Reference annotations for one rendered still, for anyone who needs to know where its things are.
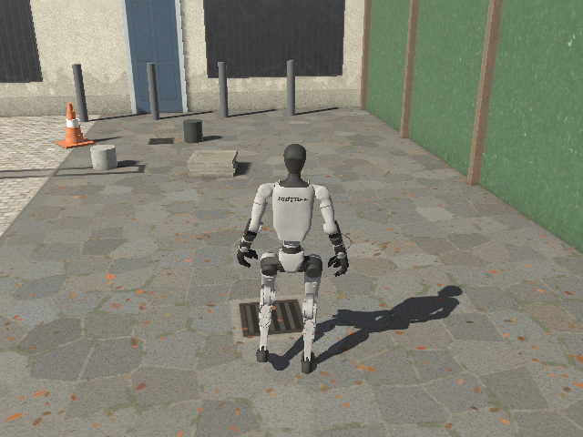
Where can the robot left upper arm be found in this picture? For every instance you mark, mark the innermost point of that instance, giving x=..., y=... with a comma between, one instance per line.
x=259, y=206

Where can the robot right thigh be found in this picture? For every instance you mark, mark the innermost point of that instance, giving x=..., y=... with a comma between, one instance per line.
x=312, y=280

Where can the robot right forearm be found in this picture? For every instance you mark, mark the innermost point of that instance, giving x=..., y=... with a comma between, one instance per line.
x=337, y=243

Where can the left robot shin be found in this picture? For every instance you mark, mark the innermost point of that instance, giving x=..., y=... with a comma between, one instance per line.
x=264, y=320

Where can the robot right upper arm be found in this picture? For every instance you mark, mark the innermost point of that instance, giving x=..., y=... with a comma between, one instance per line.
x=322, y=193

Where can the left robot hand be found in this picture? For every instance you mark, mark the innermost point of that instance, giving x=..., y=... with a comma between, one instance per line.
x=240, y=256

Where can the robot left forearm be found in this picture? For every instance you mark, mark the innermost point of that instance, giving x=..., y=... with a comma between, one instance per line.
x=247, y=239

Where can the right robot hand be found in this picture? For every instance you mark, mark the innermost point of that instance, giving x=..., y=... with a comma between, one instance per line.
x=339, y=262

